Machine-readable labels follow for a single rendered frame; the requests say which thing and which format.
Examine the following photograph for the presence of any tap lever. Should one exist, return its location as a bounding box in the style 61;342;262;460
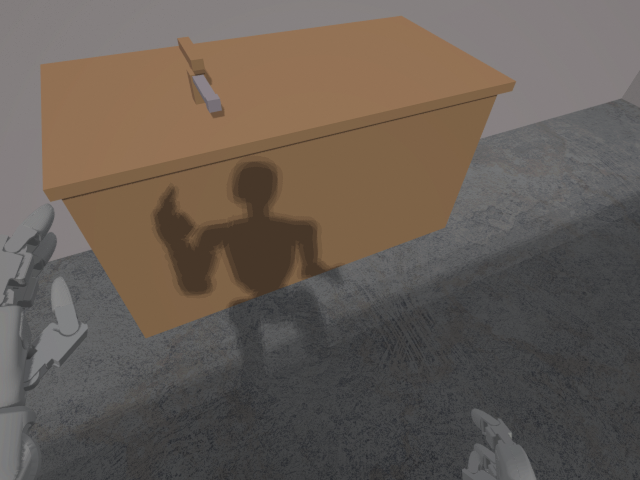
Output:
192;75;222;113

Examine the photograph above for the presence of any left robot forearm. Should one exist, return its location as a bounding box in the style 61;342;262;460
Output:
0;406;42;480

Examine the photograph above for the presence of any robot right hand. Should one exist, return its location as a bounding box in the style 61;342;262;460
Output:
462;408;537;480

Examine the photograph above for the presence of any counter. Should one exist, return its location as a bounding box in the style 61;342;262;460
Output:
40;16;516;338

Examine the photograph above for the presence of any robot left hand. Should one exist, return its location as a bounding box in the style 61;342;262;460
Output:
0;203;88;408

